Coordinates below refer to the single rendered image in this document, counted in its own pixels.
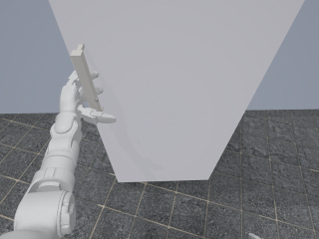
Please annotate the handle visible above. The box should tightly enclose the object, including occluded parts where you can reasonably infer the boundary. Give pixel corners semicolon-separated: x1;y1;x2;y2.
70;43;104;112

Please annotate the robot left hand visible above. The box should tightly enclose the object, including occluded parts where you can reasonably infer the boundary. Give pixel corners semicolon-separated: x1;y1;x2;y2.
59;70;117;124

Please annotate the robot left upper arm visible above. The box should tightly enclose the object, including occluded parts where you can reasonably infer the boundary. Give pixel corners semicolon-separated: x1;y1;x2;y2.
0;190;76;239

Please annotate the fridge door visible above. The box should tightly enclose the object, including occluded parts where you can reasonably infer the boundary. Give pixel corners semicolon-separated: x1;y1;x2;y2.
49;0;305;182

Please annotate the robot left forearm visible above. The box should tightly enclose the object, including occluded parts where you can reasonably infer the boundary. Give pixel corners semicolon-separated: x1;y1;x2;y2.
13;112;83;231

